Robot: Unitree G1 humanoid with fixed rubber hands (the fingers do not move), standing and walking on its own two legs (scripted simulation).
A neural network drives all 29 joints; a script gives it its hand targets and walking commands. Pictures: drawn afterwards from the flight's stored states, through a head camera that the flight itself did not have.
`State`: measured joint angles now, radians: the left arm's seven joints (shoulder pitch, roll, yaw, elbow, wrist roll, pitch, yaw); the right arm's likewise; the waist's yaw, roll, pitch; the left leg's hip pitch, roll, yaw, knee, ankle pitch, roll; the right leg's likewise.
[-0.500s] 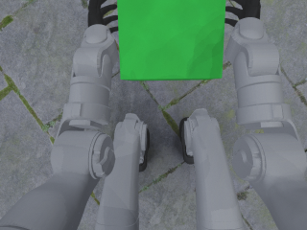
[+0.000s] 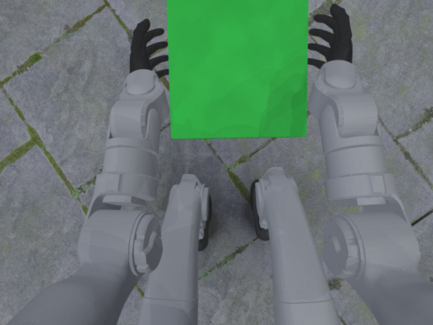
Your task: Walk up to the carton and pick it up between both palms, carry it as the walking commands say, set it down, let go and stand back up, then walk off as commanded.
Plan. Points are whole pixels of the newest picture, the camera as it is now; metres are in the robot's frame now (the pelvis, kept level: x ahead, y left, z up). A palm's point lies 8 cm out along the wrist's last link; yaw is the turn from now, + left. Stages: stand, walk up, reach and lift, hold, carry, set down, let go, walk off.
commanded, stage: reach and lift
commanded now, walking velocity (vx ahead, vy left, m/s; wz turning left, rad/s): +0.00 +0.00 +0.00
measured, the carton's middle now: (236, 57) +0.55 -0.02 -0.14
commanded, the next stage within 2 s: none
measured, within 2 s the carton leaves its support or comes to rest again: neither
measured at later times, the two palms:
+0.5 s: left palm (125, 66) +0.48 +0.13 +0.00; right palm (357, 58) +0.47 -0.16 +0.01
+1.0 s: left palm (85, 56) +0.46 +0.14 +0.08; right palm (397, 39) +0.45 -0.15 +0.09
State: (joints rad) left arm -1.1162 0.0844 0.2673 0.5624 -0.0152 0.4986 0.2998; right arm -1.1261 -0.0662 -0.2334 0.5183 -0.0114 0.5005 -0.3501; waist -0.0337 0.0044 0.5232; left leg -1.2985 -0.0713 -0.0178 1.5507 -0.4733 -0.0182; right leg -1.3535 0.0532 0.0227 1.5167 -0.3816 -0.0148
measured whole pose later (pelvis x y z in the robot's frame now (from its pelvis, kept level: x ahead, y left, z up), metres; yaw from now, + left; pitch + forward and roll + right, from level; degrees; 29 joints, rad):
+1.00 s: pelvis +0.02 +0.00 +0.12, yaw +0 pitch +4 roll +1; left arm -0.88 0.00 0.29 0.59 0.04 0.46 0.26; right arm -0.86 0.03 -0.25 0.51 -0.09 0.48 -0.32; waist -0.03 0.02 0.42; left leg -0.79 -0.07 -0.06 1.04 -0.33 -0.02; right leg -0.83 0.04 0.02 1.01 -0.26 -0.02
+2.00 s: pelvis +0.12 +0.00 +0.20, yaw +0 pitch -6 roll +0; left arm -0.41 -0.17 0.35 0.52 0.31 0.69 0.13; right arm -0.42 0.20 -0.33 0.51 -0.29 0.68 -0.19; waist -0.04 0.00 -0.07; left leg -0.14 -0.04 -0.08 0.48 -0.24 0.01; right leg -0.18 0.04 0.03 0.47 -0.19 -0.02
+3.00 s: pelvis +0.13 +0.00 +0.20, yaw +0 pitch -6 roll +0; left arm -0.31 -0.16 0.26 0.40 0.27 0.74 0.07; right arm -0.31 0.17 -0.24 0.39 -0.25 0.73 -0.16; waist -0.01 0.00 -0.06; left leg -0.10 -0.03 -0.08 0.44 -0.24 0.00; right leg -0.14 0.05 0.04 0.43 -0.18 -0.03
